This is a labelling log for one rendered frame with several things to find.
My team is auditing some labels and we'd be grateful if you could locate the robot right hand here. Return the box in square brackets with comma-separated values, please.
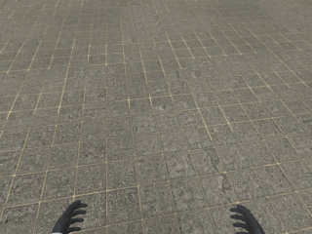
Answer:
[229, 204, 265, 234]

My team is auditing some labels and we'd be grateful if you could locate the robot left hand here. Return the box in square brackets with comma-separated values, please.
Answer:
[51, 200, 88, 234]

